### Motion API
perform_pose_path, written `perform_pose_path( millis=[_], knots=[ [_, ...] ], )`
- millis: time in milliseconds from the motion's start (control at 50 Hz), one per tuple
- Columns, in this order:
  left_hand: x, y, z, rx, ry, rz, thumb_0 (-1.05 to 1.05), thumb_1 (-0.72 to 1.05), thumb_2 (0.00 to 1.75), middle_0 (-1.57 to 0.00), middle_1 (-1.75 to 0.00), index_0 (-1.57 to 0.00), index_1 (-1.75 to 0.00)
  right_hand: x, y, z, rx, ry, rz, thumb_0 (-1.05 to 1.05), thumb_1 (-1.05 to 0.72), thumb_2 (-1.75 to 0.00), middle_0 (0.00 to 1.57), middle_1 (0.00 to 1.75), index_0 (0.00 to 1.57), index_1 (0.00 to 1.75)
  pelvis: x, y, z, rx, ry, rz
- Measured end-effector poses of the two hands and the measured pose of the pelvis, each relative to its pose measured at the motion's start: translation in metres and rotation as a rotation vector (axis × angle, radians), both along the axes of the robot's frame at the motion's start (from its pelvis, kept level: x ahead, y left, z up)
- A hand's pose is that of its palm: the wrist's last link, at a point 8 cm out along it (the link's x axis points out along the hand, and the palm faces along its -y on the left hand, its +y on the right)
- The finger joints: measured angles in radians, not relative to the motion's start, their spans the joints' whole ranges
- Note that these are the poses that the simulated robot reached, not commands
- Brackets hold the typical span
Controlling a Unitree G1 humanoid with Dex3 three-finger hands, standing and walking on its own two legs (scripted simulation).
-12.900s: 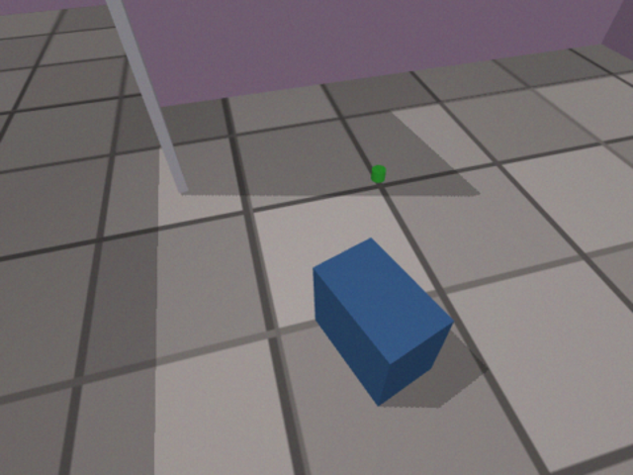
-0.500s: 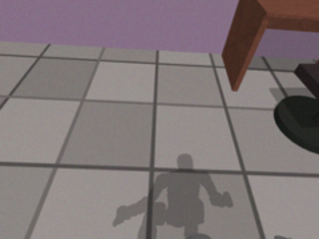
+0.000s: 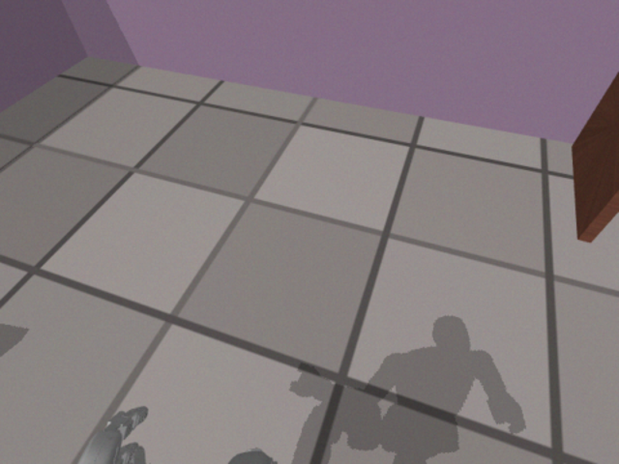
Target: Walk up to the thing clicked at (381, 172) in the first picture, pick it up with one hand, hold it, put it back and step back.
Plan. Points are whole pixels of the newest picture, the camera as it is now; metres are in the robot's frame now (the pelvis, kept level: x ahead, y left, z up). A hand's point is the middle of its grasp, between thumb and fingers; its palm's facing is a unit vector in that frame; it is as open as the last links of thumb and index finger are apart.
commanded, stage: walk up
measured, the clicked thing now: out of the picture +0.37 +1.43 -0.75
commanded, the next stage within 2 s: none
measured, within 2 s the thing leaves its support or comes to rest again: neither
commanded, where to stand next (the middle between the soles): +0.23 -0.02 m, yaw +73 degrees
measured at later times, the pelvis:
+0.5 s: pelvis +0.18 -0.08 -0.03, yaw +23 degrees
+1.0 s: pelvis +0.19 -0.11 -0.04, yaw +49 degrees
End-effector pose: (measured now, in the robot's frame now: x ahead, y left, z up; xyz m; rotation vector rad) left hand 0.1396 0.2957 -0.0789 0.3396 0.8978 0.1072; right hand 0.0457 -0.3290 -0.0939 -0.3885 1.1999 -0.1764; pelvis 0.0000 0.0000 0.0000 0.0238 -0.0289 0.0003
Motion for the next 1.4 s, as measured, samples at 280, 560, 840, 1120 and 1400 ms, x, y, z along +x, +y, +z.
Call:
perform_pose_path(
  millis=[280,560,840,1120,1400],
  knots=[
    [-0.016,0.015,-0.072,-0.029,0.250,0.243,0.01,0.91,0.90,-0.20,-0.30,-0.20,-0.30,0.213,-0.001,0.017,-0.135,-0.198,0.241,0.00,-0.90,-0.90,0.20,0.30,0.21,0.30,0.109,-0.019,-0.033,0.012,-0.013,0.179],
    [0.031,-0.056,-0.049,0.053,0.074,0.497,0.01,0.90,0.90,-0.20,-0.30,-0.21,-0.30,0.349,-0.023,-0.039,-0.031,-0.095,0.488,0.01,-0.90,-0.90,0.20,0.30,0.21,0.30,0.189,-0.098,-0.049,-0.027,-0.009,0.462],
    [-0.089,-0.104,-0.019,0.128,0.179,0.796,0.01,0.90,0.90,-0.20,-0.30,-0.21,-0.30,0.437,0.001,-0.033,-0.016,-0.019,0.760,0.00,-0.90,-0.90,0.20,0.30,0.21,0.30,0.198,-0.129,-0.032,-0.001,0.013,0.733],
    [-0.184,-0.140,-0.050,0.017,0.283,1.071,0.01,0.91,0.90,-0.20,-0.30,-0.20,-0.30,0.459,0.076,-0.019,-0.051,-0.070,0.941,0.00,-0.90,-0.90,0.20,0.30,0.21,0.30,0.197,-0.104,-0.035,-0.019,0.010,0.956],
    [-0.198,-0.202,-0.037,-0.031,0.251,1.226,0.01,0.90,0.90,-0.20,-0.30,-0.21,-0.30,0.492,0.196,-0.031,0.067,-0.104,1.173,0.00,-0.90,-0.90,0.20,0.30,0.21,0.30,0.200,-0.096,-0.027,0.004,-0.005,1.128]
  ],
)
